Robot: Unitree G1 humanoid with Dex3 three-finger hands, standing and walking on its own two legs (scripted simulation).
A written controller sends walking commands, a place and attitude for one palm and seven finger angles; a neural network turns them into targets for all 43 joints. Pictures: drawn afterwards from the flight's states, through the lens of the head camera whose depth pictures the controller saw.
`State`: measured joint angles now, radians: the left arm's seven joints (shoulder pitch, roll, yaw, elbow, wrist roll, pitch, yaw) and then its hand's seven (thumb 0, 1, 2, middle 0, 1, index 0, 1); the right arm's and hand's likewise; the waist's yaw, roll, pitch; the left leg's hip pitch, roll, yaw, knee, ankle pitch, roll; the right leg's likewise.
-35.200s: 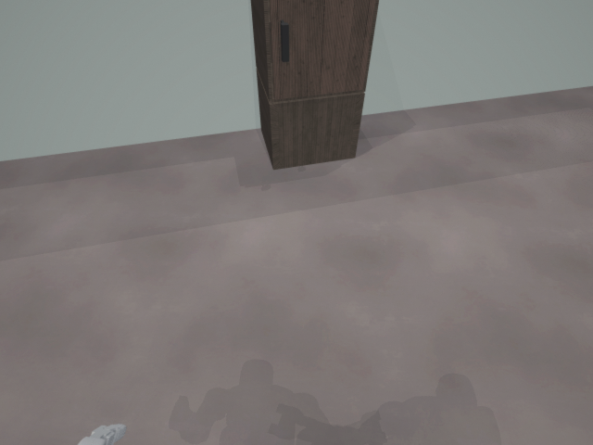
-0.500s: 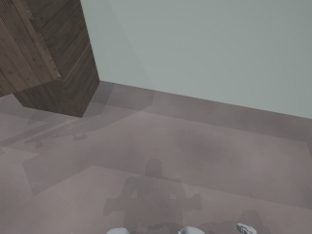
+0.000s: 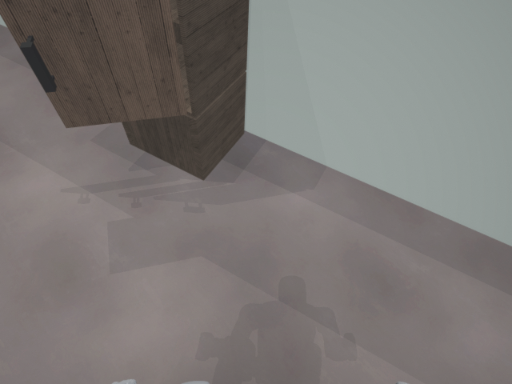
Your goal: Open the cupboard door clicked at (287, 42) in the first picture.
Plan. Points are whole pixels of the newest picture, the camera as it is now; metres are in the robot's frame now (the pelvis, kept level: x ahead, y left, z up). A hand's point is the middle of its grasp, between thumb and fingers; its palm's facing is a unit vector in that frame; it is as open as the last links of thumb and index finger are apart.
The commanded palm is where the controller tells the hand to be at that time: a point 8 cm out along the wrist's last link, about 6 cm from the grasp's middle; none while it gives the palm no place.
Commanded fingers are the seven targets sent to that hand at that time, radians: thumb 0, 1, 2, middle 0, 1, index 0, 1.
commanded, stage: turn to face it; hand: left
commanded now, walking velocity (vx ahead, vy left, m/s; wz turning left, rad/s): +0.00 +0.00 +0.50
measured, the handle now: (40, 64) +0.89 +0.66 -0.07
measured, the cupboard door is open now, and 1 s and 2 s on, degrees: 43 43 43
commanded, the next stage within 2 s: take the last steps up to it in 0.46 s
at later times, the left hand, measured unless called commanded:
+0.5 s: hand out of the picture +0.06 +0.18 -0.14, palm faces +0.21 -0.94 -0.26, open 7.4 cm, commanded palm none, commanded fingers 0.00 0.90 0.90 -0.20 -0.30 -0.20 -0.30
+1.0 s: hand out of the picture +0.08 +0.22 -0.15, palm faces +0.36 -0.90 -0.23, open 7.4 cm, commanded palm none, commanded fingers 0.00 0.90 0.90 -0.20 -0.30 -0.20 -0.30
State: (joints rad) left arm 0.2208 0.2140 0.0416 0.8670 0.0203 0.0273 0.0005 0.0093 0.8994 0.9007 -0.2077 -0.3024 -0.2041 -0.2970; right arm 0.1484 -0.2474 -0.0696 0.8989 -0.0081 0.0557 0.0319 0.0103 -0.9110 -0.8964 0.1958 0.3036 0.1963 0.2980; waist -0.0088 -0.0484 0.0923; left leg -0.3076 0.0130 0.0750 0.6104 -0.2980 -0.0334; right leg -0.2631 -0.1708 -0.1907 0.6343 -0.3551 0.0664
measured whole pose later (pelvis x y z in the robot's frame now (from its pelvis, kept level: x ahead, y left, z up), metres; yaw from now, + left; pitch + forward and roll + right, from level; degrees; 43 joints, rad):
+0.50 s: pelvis +0.01 -0.03 +0.01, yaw +12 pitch +0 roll +0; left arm 0.18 0.19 0.04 0.90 0.03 0.02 0.01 0.01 0.90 0.90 -0.20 -0.30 -0.20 -0.30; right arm 0.18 -0.24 -0.07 0.96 -0.01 0.08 0.00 0.01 -0.91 -0.90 0.20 0.30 0.20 0.30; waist -0.01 0.03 0.08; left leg -0.43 -0.02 -0.02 1.00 -0.49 -0.03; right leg -0.23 -0.07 -0.08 0.54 -0.31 0.01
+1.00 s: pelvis +0.07 +0.00 +0.00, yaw +20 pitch +0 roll +1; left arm 0.18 0.21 0.06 0.95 0.03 -0.02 -0.03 0.01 0.90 0.90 -0.20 -0.30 -0.20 -0.30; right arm 0.32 -0.18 -0.03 1.05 -0.01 0.01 0.00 0.01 -0.91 -0.90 0.20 0.30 0.20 0.30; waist 0.01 0.01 0.05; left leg -0.21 -0.02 -0.01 0.66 -0.44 0.02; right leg -0.31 -0.08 -0.10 0.58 -0.26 0.01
